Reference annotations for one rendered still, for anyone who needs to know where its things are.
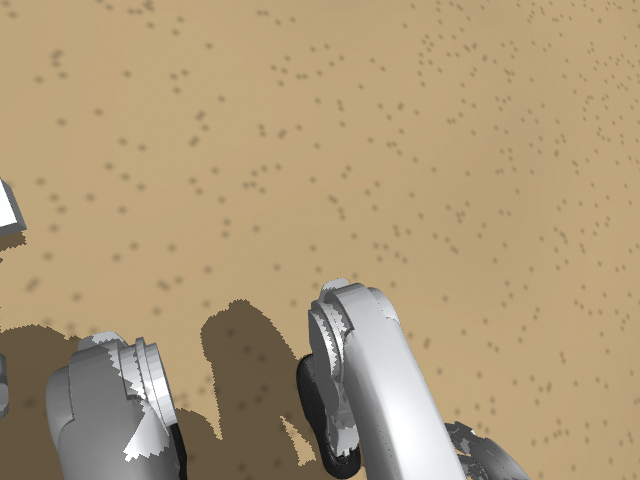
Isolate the right robot hand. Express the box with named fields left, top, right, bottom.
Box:
left=444, top=421, right=531, bottom=480

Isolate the small box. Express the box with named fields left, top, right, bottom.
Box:
left=0, top=178, right=27, bottom=237

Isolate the right robot foot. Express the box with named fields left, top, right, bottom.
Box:
left=296, top=354, right=361, bottom=480

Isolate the left robot foot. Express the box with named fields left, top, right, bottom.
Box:
left=170, top=423, right=188, bottom=480

